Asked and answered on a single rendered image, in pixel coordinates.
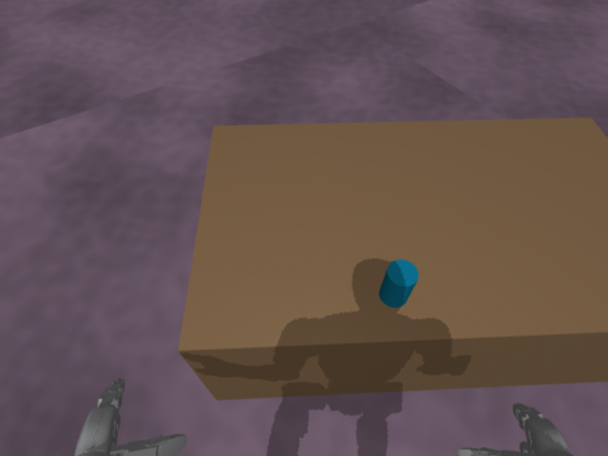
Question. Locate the right robot hand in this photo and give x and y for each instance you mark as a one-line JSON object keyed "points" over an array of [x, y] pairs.
{"points": [[541, 435]]}

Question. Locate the can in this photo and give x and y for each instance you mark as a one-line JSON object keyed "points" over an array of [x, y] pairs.
{"points": [[400, 279]]}

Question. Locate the left robot hand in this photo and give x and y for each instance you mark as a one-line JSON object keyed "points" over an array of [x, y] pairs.
{"points": [[100, 431]]}

